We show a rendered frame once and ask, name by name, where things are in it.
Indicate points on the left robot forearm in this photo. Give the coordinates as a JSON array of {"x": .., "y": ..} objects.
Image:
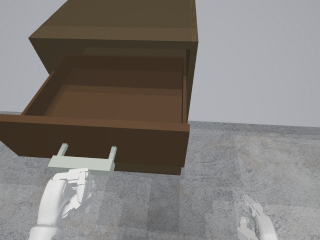
[{"x": 46, "y": 232}]

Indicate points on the right robot hand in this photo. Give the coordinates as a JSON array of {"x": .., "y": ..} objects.
[{"x": 260, "y": 225}]

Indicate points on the cabinet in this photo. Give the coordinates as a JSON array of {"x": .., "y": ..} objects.
[{"x": 163, "y": 28}]

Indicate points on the handle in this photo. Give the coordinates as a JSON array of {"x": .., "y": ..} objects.
[{"x": 96, "y": 166}]

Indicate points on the drawer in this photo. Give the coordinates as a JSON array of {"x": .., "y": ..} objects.
[{"x": 93, "y": 102}]

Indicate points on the left robot hand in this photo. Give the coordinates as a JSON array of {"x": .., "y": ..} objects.
[{"x": 76, "y": 187}]

